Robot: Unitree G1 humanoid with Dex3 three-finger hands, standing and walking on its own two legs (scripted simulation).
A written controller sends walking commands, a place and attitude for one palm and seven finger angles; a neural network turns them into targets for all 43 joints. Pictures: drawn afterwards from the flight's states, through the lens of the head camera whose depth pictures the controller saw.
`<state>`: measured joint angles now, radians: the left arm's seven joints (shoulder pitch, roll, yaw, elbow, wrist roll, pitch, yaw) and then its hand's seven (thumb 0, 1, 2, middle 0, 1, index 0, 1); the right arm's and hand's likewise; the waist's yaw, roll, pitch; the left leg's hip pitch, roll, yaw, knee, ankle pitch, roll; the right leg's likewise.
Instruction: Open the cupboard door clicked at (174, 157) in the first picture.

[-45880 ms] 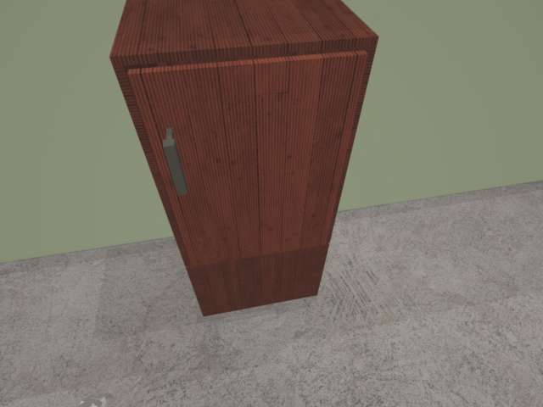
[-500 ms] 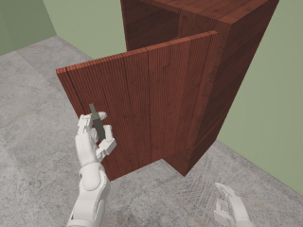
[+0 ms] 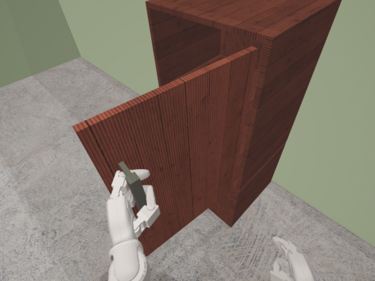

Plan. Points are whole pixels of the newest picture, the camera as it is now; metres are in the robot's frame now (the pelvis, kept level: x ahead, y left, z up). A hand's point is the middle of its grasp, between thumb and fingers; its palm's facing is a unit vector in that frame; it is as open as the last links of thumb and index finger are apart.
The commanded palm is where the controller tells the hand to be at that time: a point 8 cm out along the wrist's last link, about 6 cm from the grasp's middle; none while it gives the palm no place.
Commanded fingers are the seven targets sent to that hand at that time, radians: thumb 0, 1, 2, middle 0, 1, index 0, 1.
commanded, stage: open thumb and fingers to let go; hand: left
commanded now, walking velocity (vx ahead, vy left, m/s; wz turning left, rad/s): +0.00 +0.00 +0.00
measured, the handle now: (134, 188) +0.29 +0.13 +0.08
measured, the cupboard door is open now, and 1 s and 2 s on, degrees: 83 83 85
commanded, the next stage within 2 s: slide the hand sideways off the handle in 0.78 s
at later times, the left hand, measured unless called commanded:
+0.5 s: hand (149, 202) +0.26 +0.09 +0.08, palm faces +0.33 -0.94 -0.02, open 12.6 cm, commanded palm +0.21 +0.12 +0.08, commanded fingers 0.00 -0.50 0.30 -0.25 -0.90 -0.25 -0.90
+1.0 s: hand (148, 213) +0.23 +0.09 +0.08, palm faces +0.08 -1.00 -0.05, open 15.3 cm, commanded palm +0.20 +0.12 +0.08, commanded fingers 0.00 -0.50 0.30 -0.15 -0.30 -0.15 -0.30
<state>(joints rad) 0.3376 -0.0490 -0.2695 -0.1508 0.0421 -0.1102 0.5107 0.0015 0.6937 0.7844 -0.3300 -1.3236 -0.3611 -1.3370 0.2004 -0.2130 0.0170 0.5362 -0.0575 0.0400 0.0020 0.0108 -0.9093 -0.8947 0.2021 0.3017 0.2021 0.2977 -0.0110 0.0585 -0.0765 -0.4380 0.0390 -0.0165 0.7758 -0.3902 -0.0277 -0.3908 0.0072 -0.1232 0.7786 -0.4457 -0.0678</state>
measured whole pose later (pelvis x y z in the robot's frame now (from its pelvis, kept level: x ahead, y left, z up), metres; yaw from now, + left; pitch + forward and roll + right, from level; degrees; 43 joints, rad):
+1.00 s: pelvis -0.02 +0.02 -0.01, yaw +0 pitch +3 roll +0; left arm 0.23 0.02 -0.27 -0.10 0.05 -0.12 0.29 -0.01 -0.50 0.31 -0.34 -0.52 -0.30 -0.54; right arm 0.20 -0.20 0.03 0.51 -0.03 0.02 0.01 0.01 -0.91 -0.89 0.20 0.30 0.20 0.30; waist 0.02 0.04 -0.06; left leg -0.51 0.02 0.00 0.83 -0.39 -0.01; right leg -0.46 -0.02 -0.10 0.83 -0.43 -0.04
